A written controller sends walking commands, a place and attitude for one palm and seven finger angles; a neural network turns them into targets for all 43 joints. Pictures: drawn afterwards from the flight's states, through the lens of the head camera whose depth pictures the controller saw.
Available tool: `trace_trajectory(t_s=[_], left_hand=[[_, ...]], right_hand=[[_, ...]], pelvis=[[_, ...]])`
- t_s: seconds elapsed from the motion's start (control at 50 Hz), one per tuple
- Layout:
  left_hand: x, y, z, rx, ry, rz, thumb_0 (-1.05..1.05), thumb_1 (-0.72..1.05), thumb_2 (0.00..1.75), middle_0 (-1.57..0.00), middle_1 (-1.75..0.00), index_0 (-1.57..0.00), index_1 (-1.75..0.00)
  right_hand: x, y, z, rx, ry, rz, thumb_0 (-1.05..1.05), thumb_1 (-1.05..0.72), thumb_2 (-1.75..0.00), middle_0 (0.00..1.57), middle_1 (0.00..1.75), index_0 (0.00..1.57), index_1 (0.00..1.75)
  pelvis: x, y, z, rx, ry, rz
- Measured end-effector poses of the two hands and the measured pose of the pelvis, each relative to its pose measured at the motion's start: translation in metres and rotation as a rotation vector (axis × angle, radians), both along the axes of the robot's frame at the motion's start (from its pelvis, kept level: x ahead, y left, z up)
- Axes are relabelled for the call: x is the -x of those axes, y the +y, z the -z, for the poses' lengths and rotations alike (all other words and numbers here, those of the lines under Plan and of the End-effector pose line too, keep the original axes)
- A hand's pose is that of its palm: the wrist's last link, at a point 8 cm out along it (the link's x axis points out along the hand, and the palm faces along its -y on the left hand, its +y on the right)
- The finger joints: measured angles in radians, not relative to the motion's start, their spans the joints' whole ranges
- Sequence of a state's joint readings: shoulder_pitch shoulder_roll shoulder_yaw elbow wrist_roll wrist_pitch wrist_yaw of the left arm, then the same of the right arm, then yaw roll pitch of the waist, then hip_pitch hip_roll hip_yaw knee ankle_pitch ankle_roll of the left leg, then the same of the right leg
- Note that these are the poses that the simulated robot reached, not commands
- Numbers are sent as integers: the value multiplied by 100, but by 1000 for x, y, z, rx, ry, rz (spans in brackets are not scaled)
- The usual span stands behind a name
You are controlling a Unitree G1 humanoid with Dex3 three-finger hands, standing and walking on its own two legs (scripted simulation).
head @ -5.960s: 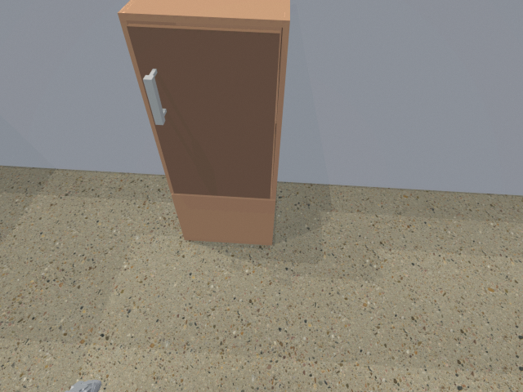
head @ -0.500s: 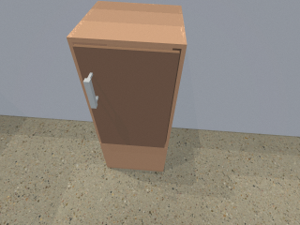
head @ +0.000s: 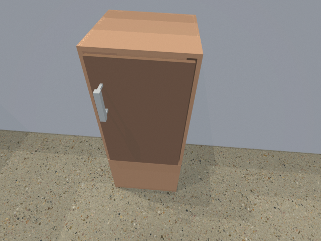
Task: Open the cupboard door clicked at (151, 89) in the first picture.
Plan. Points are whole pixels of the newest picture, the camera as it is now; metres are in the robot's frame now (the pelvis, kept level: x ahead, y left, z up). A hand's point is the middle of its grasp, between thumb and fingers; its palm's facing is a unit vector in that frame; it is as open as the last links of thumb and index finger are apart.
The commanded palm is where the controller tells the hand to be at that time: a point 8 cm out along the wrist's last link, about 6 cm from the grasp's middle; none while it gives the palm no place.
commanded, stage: look again from close up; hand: left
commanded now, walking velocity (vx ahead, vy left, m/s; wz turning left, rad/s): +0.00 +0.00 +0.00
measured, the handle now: (102, 102) +0.58 +0.25 +0.01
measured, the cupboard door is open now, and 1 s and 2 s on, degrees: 0 0 0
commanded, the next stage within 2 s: raise the hand with hooked fingers in 0.28 s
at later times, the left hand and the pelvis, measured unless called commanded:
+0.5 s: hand out of the picture +0.10 +0.21 -0.09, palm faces +0.24 -0.96 -0.15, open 7.4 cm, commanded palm +0.10 +0.25 -0.06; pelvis -0.01 +0.02 +0.00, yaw +0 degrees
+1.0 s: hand (74, 227) +0.17 +0.22 -0.03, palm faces +0.04 -1.00 -0.09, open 9.8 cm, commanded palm +0.15 +0.27 -0.03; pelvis -0.01 -0.01 -0.09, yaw +3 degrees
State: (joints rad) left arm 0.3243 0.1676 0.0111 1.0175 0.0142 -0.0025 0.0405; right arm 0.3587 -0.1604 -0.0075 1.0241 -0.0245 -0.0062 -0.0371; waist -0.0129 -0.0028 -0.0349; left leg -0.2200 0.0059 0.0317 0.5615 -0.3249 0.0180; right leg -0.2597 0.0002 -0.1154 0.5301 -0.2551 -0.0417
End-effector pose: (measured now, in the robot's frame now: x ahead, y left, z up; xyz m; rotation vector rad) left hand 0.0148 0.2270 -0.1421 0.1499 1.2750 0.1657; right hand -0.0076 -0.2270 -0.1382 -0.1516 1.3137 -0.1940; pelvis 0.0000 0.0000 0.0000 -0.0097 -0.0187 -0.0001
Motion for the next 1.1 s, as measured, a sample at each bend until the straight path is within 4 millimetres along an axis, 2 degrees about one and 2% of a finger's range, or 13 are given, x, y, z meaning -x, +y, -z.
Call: trace_trajectory(t_s=[0.1,0.18,0.28,0.4,0.42,0.54,0.62,0.68,0.72,0.8,0.86,0.96,1.1], left_hand=[[-29,15,-10,-26,-86,13,1,91,90,-20,-30,-20,-30],[-37,20,-14,-30,-104,25,0,91,90,-20,-29,-19,-30],[-28,20,-12,-15,-74,29,0,91,90,-20,-29,-19,-30],[1,16,-6,1,11,21,1,92,90,-20,-30,-20,-30],[-2,18,-11,17,-22,-41,1,92,90,-20,-30,-20,-30],[-94,29,-108,-20,-737,-92,2,88,88,-21,-32,-20,-33],[-141,26,-142,29,-1153,23,1,81,86,-21,-36,-20,-37],[-150,17,-136,96,-1328,182,1,75,83,-21,-40,-20,-40],[-145,15,-120,142,-1318,247,1,71,81,-21,-43,-21,-43],[-125,22,-86,187,-1181,175,1,61,77,-22,-48,-22,-49],[-112,33,-86,121,-1149,106,1,54,75,-23,-53,-23,-53],[-119,42,-110,37,-1235,140,1,43,70,-24,-60,-23,-61],[-158,46,-117,114,-1176,223,1,26,63,-25,-71,-24,-71]], right_hand=[[-20,6,-3,-1,-51,-24,0,-91,-90,20,30,20,30],[-30,11,-4,-5,-73,-32,0,-91,-90,20,30,20,30],[-31,14,-6,-8,-67,-34,0,-92,-90,20,30,20,30],[-18,20,-5,-14,-21,-29,0,-91,-90,20,30,20,30],[-18,20,-7,-10,-43,-25,0,-91,-90,20,30,20,30],[-63,11,-25,40,-415,-85,1,-91,-90,20,30,20,30],[-110,-1,-31,57,-615,-169,1,-90,-90,21,30,20,30],[-146,-11,-35,78,-748,-227,1,-90,-90,21,30,20,30],[-168,-16,-36,91,-815,-246,1,-90,-90,21,30,20,30],[-202,-18,-39,111,-884,-261,1,-90,-90,20,30,20,30],[-217,-12,-34,108,-874,-282,1,-90,-90,20,30,20,30],[-219,2,-10,61,-777,-317,1,-90,-90,20,30,20,30],[-189,8,15,-2,-645,-250,1,-90,-90,21,30,21,30]], pelvis=[[-2,7,-2,-3,-15,5],[-1,11,-4,-5,-24,10],[1,16,-6,-7,-28,15],[4,20,-7,-4,-24,20],[6,21,-6,-4,-25,18],[17,21,5,-22,21,-28],[28,15,28,-21,124,-31],[32,9,53,-22,184,-16],[33,5,68,-23,209,-11],[27,-2,84,-13,232,-17],[21,-6,88,7,241,-29],[15,-11,89,39,261,-54],[12,-12,81,37,274,-49]])
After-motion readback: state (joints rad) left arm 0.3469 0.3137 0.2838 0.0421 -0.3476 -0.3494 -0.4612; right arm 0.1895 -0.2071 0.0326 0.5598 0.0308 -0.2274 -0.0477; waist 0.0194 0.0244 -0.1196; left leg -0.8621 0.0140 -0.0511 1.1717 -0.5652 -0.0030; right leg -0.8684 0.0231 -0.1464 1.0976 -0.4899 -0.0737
